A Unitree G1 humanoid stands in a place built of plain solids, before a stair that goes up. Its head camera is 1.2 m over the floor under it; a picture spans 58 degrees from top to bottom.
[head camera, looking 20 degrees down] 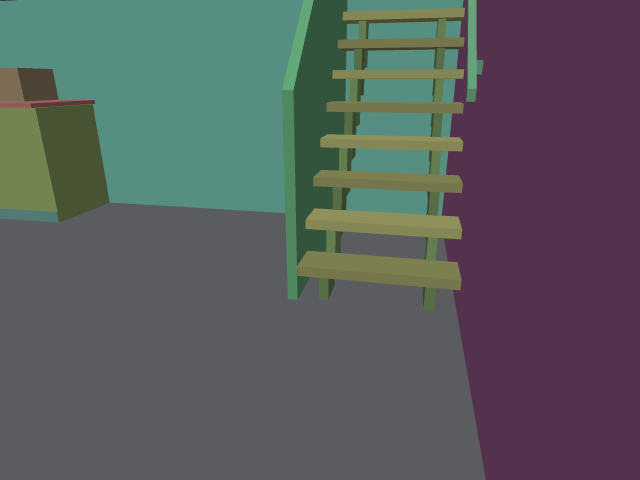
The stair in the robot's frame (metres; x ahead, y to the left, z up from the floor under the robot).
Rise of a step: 0.21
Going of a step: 0.21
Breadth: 0.90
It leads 12 degrees to the right of straight ahead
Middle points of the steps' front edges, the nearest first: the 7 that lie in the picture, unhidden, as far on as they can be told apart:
2.18 -0.31 0.21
2.39 -0.35 0.43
2.60 -0.40 0.64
2.81 -0.44 0.86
3.02 -0.49 1.07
3.22 -0.53 1.28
3.43 -0.57 1.50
